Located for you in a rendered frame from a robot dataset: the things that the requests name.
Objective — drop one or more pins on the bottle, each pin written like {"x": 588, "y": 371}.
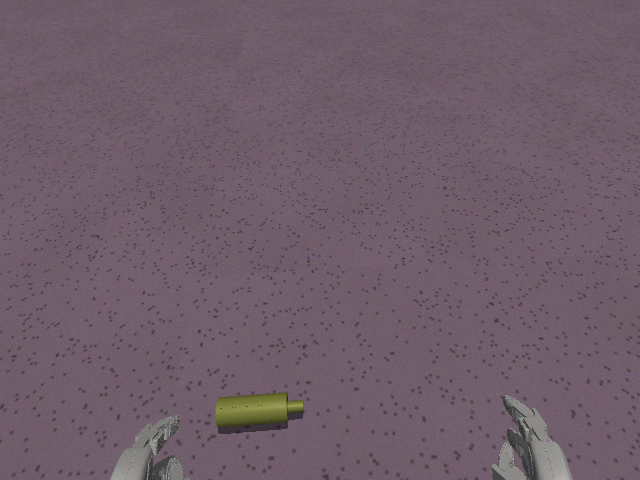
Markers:
{"x": 255, "y": 409}

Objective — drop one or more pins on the right robot hand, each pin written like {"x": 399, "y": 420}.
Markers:
{"x": 542, "y": 458}

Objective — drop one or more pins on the left robot hand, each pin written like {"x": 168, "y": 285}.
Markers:
{"x": 136, "y": 463}

